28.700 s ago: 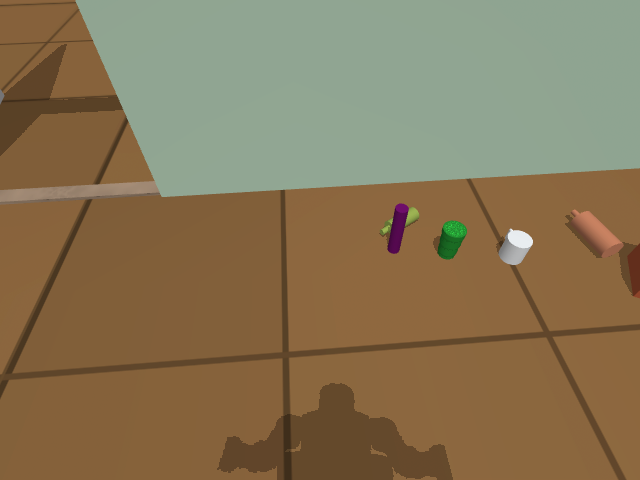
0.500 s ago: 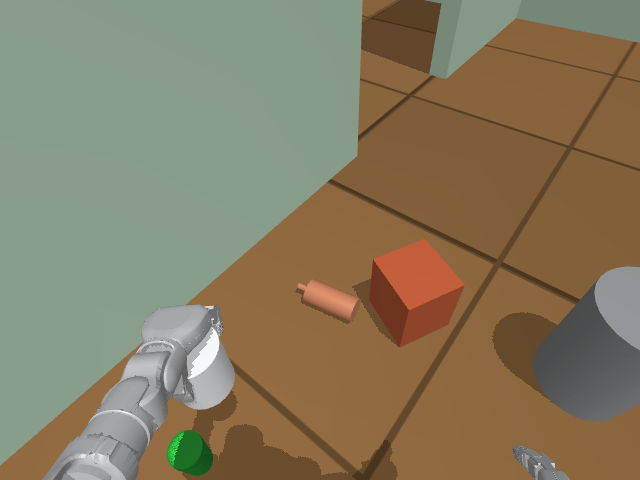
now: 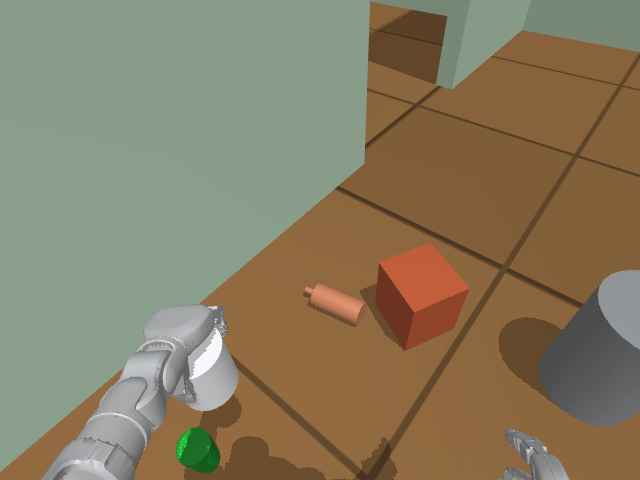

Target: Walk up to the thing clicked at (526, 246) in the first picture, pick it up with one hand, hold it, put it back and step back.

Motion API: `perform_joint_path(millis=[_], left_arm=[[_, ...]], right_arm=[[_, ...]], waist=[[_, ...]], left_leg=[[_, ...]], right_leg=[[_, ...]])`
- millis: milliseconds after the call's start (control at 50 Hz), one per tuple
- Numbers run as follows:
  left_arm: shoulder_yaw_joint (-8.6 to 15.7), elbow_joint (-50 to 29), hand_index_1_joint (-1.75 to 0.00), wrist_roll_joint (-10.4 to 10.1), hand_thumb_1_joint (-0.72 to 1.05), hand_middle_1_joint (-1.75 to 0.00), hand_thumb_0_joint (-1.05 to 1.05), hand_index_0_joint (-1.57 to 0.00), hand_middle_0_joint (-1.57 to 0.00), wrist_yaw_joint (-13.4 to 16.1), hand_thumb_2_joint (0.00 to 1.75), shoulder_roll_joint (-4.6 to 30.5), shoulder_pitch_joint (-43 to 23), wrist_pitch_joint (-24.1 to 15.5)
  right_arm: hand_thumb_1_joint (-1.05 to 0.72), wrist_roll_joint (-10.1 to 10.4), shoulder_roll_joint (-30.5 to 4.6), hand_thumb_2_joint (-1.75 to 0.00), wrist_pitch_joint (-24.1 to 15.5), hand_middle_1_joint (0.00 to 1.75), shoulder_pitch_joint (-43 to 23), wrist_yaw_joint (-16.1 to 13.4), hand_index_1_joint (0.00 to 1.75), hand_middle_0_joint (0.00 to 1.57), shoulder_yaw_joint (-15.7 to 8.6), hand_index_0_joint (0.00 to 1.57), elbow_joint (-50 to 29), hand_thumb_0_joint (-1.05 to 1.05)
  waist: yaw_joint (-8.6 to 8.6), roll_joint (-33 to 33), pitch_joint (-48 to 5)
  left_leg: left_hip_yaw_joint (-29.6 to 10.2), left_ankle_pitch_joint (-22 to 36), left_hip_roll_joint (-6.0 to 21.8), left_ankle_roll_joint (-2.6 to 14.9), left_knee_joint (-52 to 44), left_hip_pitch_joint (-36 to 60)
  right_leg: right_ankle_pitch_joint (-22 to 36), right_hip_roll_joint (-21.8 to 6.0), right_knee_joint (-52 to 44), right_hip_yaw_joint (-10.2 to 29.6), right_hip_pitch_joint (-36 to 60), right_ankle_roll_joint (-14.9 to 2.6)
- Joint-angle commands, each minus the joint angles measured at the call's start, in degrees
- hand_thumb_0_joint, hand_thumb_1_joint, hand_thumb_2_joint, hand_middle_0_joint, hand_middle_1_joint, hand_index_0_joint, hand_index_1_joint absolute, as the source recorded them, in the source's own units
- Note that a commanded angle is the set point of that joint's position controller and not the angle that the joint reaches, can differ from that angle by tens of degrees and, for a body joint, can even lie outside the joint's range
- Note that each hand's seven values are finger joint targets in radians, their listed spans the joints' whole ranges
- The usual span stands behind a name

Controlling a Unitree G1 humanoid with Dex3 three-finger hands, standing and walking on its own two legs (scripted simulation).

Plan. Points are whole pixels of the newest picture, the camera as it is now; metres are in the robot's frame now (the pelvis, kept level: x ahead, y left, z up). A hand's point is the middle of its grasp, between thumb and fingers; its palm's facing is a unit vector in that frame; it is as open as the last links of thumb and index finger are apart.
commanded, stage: hold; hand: left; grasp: from above
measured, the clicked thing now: (194, 360) +0.31 +0.24 -0.09
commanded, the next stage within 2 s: crouch in 0.70 s
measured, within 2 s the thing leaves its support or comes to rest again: neither
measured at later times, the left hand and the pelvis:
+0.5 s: hand (190, 355) +0.29 +0.22 -0.04, palm faces -0.45 -0.05 -0.89, open 11.5 cm; pelvis +0.00 +0.00 +0.00, yaw +0 degrees
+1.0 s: hand (193, 353) +0.30 +0.22 -0.05, palm faces -0.47 -0.04 -0.88, open 11.5 cm; pelvis +0.01 +0.00 +0.00, yaw +0 degrees
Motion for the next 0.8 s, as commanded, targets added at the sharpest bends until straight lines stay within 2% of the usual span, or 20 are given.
perform_joint_path(millis=[0, 20, 40, 60, 180, 220, 240, 260, 280, 320, 400, 440, 480, 520, 560, 600, 660, 700, 740, 780], left_arm=[[7.1, -12.2, -0.9, -0.4, 0.51, -0.88, 0.0, -0.92, -0.95, 1.9, 1.09, 13.1, -22.2, 0.1], [5.9, -14.3, -0.9, -0.6, 0.51, -0.87, 0.0, -0.92, -0.95, 1.5, 1.1, 11.6, -23.2, 0.0], [5.8, -13.9, -0.9, -0.7, 0.52, -0.88, 0.0, -0.93, -0.95, 1.3, 1.1, 11.7, -23.0, 0.0], [7.3, -13.4, -0.91, -0.4, 0.51, -0.88, 0.0, -0.92, -0.95, 1.2, 1.09, 13.3, -22.2, 0.0], [5.8, -12.9, -0.9, -0.6, 0.49, -0.87, 0.0, -0.91, -0.94, 0.1, 1.09, 11.3, -20.8, -0.2], [7.5, -13.3, -0.91, -0.7, 0.5, -0.88, 0.0, -0.92, -0.94, 0.4, 1.1, 13.1, -20.5, -0.4], [6.6, -14.8, -0.91, -0.7, 0.5, -0.89, 0.0, -0.92, -0.94, 0.5, 1.09, 12.2, -20.8, -0.6], [6.8, -14.3, -0.91, -0.6, 0.49, -0.88, 0.0, -0.91, -0.94, 0.7, 1.1, 12.5, -21.6, -0.6], [7.5, -16.8, -0.91, -0.3, 0.5, -0.89, 0.0, -0.92, -0.94, 0.9, 1.1, 13.6, -24.1, -0.8], [7.7, -13.9, -0.91, 0.0, 0.52, -0.89, 0.0, -0.93, -0.94, 1.3, 1.09, 13.3, -21.9, -0.5], [7.0, -14.8, -0.91, -0.1, 0.52, -0.89, 0.0, -0.93, -0.95, 2.1, 1.11, 12.8, -23.7, -0.4], [7.2, -13.1, -0.91, 0.1, 0.51, -0.88, 0.0, -0.93, -0.96, 2.4, 1.12, 12.1, -20.2, 0.0], [7.4, -13.3, -0.92, 0.4, 0.51, -0.9, 0.0, -0.92, -0.94, 2.4, 1.11, 12.7, -22.1, 0.1], [5.9, -13.8, -0.92, 0.1, 0.53, -0.9, 0.0, -0.93, -0.95, 1.9, 1.11, 11.6, -22.6, 0.1], [6.9, -13.8, -0.92, -0.3, 0.53, -0.89, 0.0, -0.93, -0.95, 1.5, 1.11, 12.3, -20.1, 0.1], [5.4, -14.4, -0.93, -0.8, 0.54, -0.91, 0.0, -0.94, -0.95, 1.0, 1.11, 10.6, -20.6, 0.0], [7.7, -15.2, -0.91, -0.4, 0.52, -0.89, 0.0, -0.92, -0.94, 0.8, 1.09, 13.4, -21.3, -0.3], [7.0, -15.5, -0.91, -0.2, 0.52, -0.89, 0.0, -0.93, -0.95, 0.7, 1.11, 12.9, -21.4, -0.6], [8.5, -14.0, -0.91, 0.1, 0.54, -0.89, 0.0, -0.94, -0.95, 1.0, 1.09, 14.0, -20.7, -0.6], [6.9, -16.0, -0.93, -0.2, 0.61, -0.97, 0.0, -0.97, -0.93, 1.0, 1.09, 12.6, -23.6, -0.9]], right_arm=[[-0.91, 0.2, -7.3, -0.9, -2.7, 0.3, -6.0, -0.7, 0.3, 0.2, -2.5, 0.2, -8.1, 0.0], [-0.91, 0.3, -7.2, -0.9, -2.8, 0.3, -6.3, -0.6, 0.3, 0.2, -2.5, 0.2, -8.4, 0.0], [-0.91, 0.2, -7.2, -0.9, -2.9, 0.3, -6.2, -0.7, 0.3, 0.2, -2.4, 0.2, -8.1, 0.0], [-0.91, 0.2, -7.3, -0.9, -2.9, 0.3, -6.2, -0.7, 0.3, 0.2, -2.5, 0.2, -8.2, 0.0], [-0.91, 0.2, -7.0, -0.91, -3.0, 0.3, -6.7, -0.7, 0.3, 0.2, -2.1, 0.2, -8.4, 0.0], [-0.91, 0.2, -7.0, -0.91, -2.9, 0.3, -6.9, -0.8, 0.3, 0.2, -2.1, 0.2, -8.5, 0.0], [-0.91, 0.2, -6.7, -0.91, -2.9, 0.3, -7.1, -0.8, 0.3, 0.2, -1.9, 0.2, -9.0, 0.0], [-0.91, 0.1, -6.9, -0.91, -2.9, 0.3, -6.9, -0.8, 0.3, 0.2, -1.9, 0.2, -8.6, 0.0], [-0.91, 0.1, -6.8, -0.91, -2.9, 0.3, -7.0, -0.8, 0.3, 0.2, -2.0, 0.2, -8.6, 0.0], [-0.91, 0.1, -6.9, -0.9, -2.9, 0.3, -6.6, -0.9, 0.3, 0.2, -2.0, 0.2, -8.1, 0.0], [-0.91, 0.1, -6.6, -0.91, -2.7, 0.3, -6.6, -0.9, 0.3, 0.2, -2.2, 0.2, -7.7, 0.0], [-0.91, 0.1, -6.7, -0.91, -2.6, 0.3, -6.5, -0.9, 0.3, 0.2, -2.2, 0.2, -7.6, 0.0], [-0.91, 0.1, -6.8, -0.9, -2.5, 0.3, -6.2, -0.8, 0.3, 0.2, -2.4, 0.2, -7.4, 0.0], [-0.91, 0.2, -6.6, -0.9, -2.5, 0.3, -6.5, -0.8, 0.3, 0.2, -2.4, 0.2, -7.5, 0.0], [-0.91, 0.3, -6.7, -0.9, -2.4, 0.3, -6.7, -0.8, 0.3, 0.2, -2.6, 0.2, -7.8, 0.0], [-0.9, 0.2, -6.6, -0.9, -2.4, 0.3, -6.6, -0.7, 0.3, 0.2, -2.5, 0.2, -7.9, 0.0], [-0.91, 0.3, -6.7, -0.9, -2.2, 0.3, -5.9, -1.0, 0.3, 0.2, -2.7, 0.2, -7.7, 0.0], [-0.91, 0.3, -6.6, -0.9, -2.0, 0.3, -6.2, -0.9, 0.3, 0.2, -2.5, 0.2, -8.3, 0.0], [-0.9, 0.3, -6.8, -0.9, -1.9, 0.3, -5.9, -1.0, 0.3, 0.2, -2.7, 0.2, -7.8, 0.0], [-0.9, 0.2, -6.8, -0.91, -2.0, 0.3, -5.7, -1.0, 0.3, 0.2, -2.7, 0.2, -7.8, 0.0]], waist=[[0.0, -1.0, -12.5], [-0.14, -0.5, -13.1], [-0.01, -0.8, -12.7], [0.43, -0.5, -12.6], [0.1, -1.5, -11.7], [0.76, -1.5, -12.1], [0.75, -0.9, -12.5], [0.15, -1.3, -12.5], [0.68, 0.4, -14.1], [0.28, -1.1, -13.6], [0.17, -0.6, -15.0], [0.69, -1.1, -13.6], [0.35, -1.3, -14.5], [0.12, -0.6, -13.7], [1.01, -0.5, -14.2], [0.35, -1.9, -14.0], [0.72, -1.3, -15.0], [0.67, -1.2, -14.9], [0.7, -1.1, -14.6], [0.06, -0.1, -15.1]], left_leg=[[-0.4, 3.5, -1.2, 0.49, -5.6, 7.9], [-0.5, 3.8, -1.1, 0.45, -5.7, 8.8], [-0.9, 3.4, -0.9, 0.31, -5.8, 8.6], [-0.8, 2.9, -1.0, 0.41, -6.1, 8.2], [-0.9, 3.5, -1.0, 0.42, -6.4, 8.6], [-0.8, 4.1, -1.2, 0.46, -6.3, 8.2], [-0.3, 4.2, -1.5, 0.47, -6.2, 8.3], [-0.4, 4.0, -1.5, 0.53, -6.1, 8.6], [-0.2, 4.6, -1.5, 0.41, -6.2, 9.3], [-0.4, 6.0, -1.3, 0.38, -6.0, 9.5], [0.0, 7.9, -1.5, 0.52, -5.5, 10.1], [-0.2, 7.9, -1.5, 0.33, -5.7, 9.6], [0.1, 8.8, -1.5, 0.5, -5.4, 9.6], [0.1, 8.6, -1.5, 0.41, -5.6, 9.8], [0.0, 9.0, -1.5, 0.36, -5.7, 9.8], [0.0, 9.1, -1.5, 0.6, -5.6, 9.9], [0.3, 11.0, -1.7, 0.72, -5.2, 10.1], [0.3, 11.2, -1.8, 0.73, -5.4, 10.3], [0.4, 11.4, -1.7, 0.76, -5.4, 10.4], [0.1, 11.4, -1.4, 0.53, -5.7, 11.1]], right_leg=[[2.0, 2.2, -6.3, -1.5, 1.1, -1.59], [2.5, 2.2, -6.1, -1.5, 0.9, -1.65], [2.2, 2.2, -6.1, -1.6, 0.8, -1.59], [1.7, 2.1, -6.5, -1.5, 1.3, -1.61], [2.1, 2.1, -6.6, -1.6, 1.2, -1.68], [2.4, 2.1, -6.7, -1.5, 1.9, -1.52], [2.3, 2.0, -6.8, -1.5, 2.0, -1.7], [2.4, 2.0, -6.9, -1.4, 1.8, -1.55], [2.8, 2.0, -6.7, -1.4, 2.1, -1.73], [3.9, 2.3, -6.4, -1.7, 2.0, -1.69], [5.9, 2.1, -6.4, -1.7, 3.0, -1.59], [5.7, 2.2, -6.3, -1.8, 2.8, -1.72], [6.8, 2.2, -6.3, -1.7, 3.1, -1.62], [6.7, 2.1, -6.5, -1.8, 2.8, -1.7], [6.7, 2.1, -6.5, -1.8, 3.2, -1.77], [7.2, 2.1, -6.6, -1.7, 3.7, -1.57], [9.5, 2.0, -6.4, -1.5, 4.4, -1.44], [9.5, 1.9, -6.5, -1.6, 4.5, -1.58], [9.7, 2.0, -6.5, -1.6, 4.4, -1.64], [9.7, 2.2, -6.2, -1.7, 4.1, -1.8]])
